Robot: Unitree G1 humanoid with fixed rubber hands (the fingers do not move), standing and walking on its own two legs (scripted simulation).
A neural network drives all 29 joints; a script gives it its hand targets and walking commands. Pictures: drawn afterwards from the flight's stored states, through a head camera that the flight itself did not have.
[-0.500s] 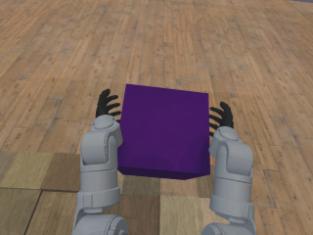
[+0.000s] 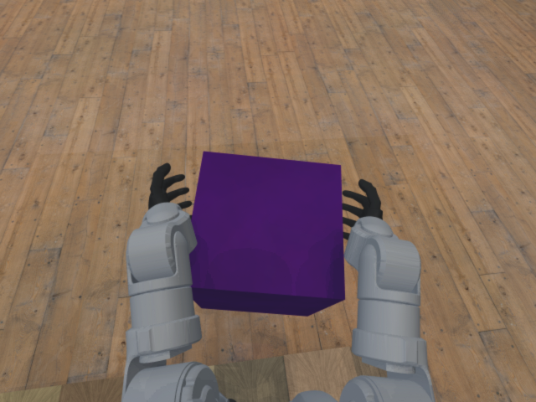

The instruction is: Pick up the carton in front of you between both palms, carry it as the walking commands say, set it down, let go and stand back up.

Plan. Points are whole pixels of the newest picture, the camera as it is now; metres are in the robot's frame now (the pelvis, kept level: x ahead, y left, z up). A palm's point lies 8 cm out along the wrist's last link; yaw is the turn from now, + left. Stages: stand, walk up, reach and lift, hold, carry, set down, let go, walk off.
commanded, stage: carry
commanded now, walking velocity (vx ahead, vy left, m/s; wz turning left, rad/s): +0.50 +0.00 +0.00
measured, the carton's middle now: (262, 245) +0.37 -0.02 -0.04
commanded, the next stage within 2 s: none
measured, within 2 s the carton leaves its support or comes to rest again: neither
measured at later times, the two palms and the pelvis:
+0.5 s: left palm (151, 57) +0.66 +0.17 +0.14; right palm (309, 63) +0.65 -0.12 +0.13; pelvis +0.33 +0.02 -0.03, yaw +1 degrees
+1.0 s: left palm (136, 2) +0.95 +0.25 +0.10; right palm (254, 0) +0.99 -0.03 +0.09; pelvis +0.64 +0.07 -0.04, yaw +3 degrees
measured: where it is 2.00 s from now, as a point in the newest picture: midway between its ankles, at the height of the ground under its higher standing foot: (202, 163)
